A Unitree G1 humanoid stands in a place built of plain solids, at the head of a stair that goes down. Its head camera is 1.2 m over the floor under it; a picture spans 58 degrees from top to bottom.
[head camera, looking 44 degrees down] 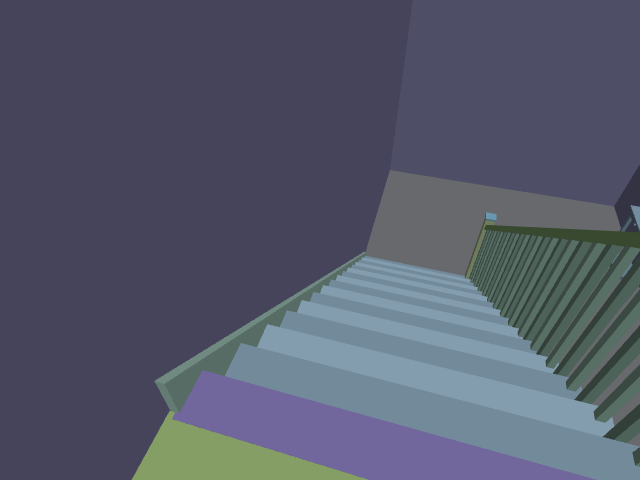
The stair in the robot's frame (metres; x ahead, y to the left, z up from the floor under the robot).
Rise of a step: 0.19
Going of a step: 0.23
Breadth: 1.38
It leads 16 degrees to the right of straight ahead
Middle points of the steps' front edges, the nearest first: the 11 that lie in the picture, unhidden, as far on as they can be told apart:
0.50 -0.26 0.00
0.70 -0.37 -0.19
0.92 -0.43 -0.39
1.14 -0.49 -0.58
1.36 -0.56 -0.78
1.58 -0.62 -0.97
1.80 -0.68 -1.16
2.02 -0.75 -1.36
2.23 -0.81 -1.55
2.45 -0.87 -1.75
2.67 -0.94 -1.94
